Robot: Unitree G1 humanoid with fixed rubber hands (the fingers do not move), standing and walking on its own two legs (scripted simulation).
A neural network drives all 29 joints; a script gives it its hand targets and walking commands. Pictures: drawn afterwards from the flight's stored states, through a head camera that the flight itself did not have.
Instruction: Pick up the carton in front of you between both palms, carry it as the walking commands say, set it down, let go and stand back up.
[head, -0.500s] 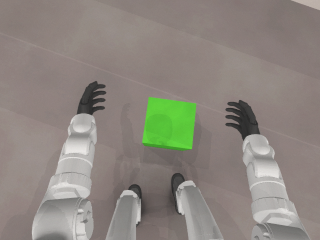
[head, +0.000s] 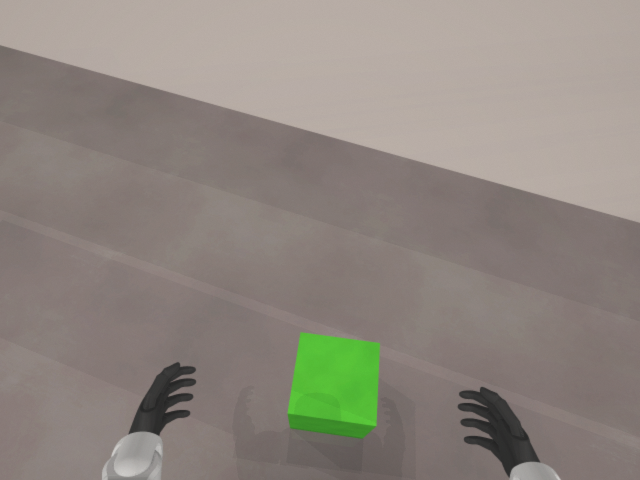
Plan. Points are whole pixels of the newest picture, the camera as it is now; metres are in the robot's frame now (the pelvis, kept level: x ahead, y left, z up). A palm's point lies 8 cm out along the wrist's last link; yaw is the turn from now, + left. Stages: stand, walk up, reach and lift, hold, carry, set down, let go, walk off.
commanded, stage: let go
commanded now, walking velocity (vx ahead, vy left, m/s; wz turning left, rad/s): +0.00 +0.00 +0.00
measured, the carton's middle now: (332, 387) +0.38 -0.06 -0.64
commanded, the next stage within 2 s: stand in 0.58 s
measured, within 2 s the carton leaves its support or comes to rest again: neither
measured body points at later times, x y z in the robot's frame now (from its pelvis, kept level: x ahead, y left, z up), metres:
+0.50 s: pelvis +0.00 +0.01 +0.00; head +0.00 +0.01 +0.45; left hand +0.17 +0.25 -0.07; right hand +0.17 -0.23 -0.06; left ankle -0.04 +0.13 -0.73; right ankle +0.00 -0.12 -0.73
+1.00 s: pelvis +0.01 -0.01 +0.00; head +0.01 -0.02 +0.45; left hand +0.13 +0.30 -0.08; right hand +0.15 -0.29 -0.10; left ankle -0.04 +0.13 -0.73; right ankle +0.00 -0.12 -0.73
